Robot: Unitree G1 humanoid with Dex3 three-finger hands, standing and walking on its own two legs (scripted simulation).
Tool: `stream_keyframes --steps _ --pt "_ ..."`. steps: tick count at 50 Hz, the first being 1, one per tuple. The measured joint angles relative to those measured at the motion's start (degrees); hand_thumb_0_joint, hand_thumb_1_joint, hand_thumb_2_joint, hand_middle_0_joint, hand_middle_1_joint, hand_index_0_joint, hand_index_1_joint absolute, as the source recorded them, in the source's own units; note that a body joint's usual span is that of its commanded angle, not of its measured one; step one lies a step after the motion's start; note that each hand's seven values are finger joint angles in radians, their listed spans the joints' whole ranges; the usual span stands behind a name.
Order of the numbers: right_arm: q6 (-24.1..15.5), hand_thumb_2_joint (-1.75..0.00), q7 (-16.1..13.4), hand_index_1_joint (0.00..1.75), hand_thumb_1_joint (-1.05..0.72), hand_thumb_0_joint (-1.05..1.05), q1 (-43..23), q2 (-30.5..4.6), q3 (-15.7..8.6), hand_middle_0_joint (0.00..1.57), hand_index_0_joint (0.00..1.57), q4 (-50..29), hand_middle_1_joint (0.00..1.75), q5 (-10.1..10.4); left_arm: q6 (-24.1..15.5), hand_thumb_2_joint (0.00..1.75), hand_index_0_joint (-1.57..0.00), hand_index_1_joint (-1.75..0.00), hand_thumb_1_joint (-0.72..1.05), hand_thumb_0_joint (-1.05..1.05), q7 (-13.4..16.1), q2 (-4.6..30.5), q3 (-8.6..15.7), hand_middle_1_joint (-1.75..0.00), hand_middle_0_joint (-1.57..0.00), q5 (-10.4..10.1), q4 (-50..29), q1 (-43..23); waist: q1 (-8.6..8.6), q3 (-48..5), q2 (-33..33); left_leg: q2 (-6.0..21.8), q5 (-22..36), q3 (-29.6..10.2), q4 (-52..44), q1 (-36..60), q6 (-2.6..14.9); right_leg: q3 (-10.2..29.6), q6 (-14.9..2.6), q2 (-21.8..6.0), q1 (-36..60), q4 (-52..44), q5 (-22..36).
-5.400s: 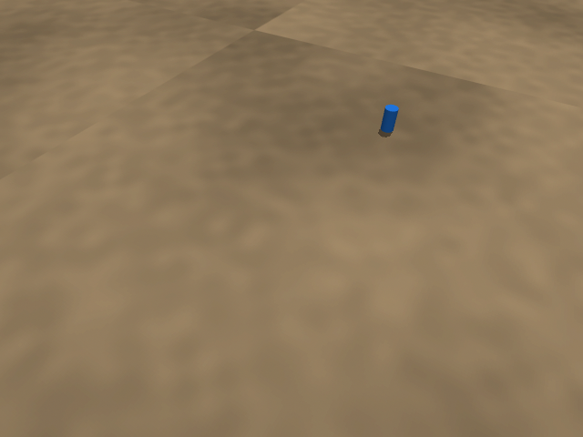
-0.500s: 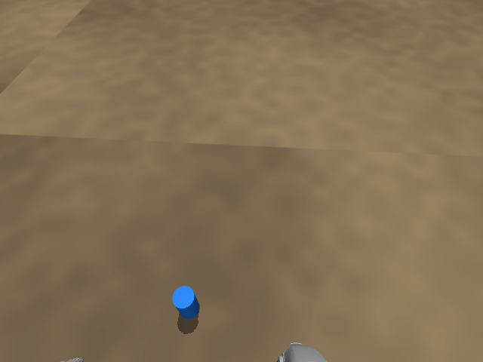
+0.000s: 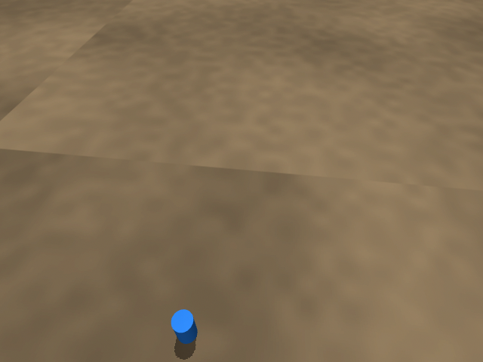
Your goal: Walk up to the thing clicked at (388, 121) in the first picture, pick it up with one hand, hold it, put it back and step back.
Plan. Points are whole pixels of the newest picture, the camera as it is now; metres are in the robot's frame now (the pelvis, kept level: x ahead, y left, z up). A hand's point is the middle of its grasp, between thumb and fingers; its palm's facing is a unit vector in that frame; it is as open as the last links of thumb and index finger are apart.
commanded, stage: walk up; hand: left
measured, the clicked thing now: (184, 327) +0.39 +0.21 -0.70
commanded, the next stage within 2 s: none
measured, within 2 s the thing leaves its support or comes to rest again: neither
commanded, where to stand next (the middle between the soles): +0.05 +0.00 m, yaw +0 degrees
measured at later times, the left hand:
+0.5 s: hand out of the picture +0.09 +0.24 -0.15, palm faces +0.03 -0.94 -0.33, open 7.4 cm
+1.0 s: hand out of the picture +0.11 +0.26 -0.16, palm faces +0.03 -0.93 -0.37, open 7.4 cm
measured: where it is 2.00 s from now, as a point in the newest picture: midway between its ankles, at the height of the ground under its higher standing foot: outside the picture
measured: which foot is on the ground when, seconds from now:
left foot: down 0.00-1.00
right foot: down 0.00-1.00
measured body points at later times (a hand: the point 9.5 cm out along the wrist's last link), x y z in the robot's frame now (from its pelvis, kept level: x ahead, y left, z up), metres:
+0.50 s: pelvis +0.02 -0.01 +0.00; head +0.03 -0.02 +0.45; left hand +0.09 +0.29 -0.13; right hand +0.10 -0.31 -0.14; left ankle -0.02 +0.13 -0.74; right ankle +0.07 -0.13 -0.74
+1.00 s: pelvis -0.02 +0.00 -0.01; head +0.03 +0.00 +0.44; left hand +0.11 +0.31 -0.13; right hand +0.08 -0.32 -0.14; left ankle -0.03 +0.12 -0.73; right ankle +0.07 -0.13 -0.74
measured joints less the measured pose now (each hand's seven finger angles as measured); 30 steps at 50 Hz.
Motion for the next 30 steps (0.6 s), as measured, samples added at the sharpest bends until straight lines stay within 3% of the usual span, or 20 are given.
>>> stream_keyframes --steps 15,30 --pt "0.58 -0.90 0.23 0.30 -0.91 0.00 -2.03 0.63 -0.32 0.20 0.20 0.51 0.30 0.14 -0.25 0.90 -0.20 -0.30 0.90 0.00 0.10 -1.08 0.45 -0.30 -0.20 0.58 1.97 1.15 0.72 -0.10 1.39 0.71 0.92 -0.38 -3.30 1.89 -0.59 -0.58 -0.42 0.73 1.74 -2.69 0.41" --pt "0.89 -0.90 0.00 0.30 -0.91 0.00 -0.44 1.19 -0.46 0.20 0.20 0.67 0.30 0.00 -0.31 0.90 -0.20 -0.30 0.90 0.00 0.32 -1.75 0.96 -0.30 -0.20 0.72 0.47 -0.26 -0.26 -0.17 1.34 0.92 0.95 -0.47 -4.29 2.77 -0.78 -0.73 -0.52 0.95 2.42 -3.18 0.13"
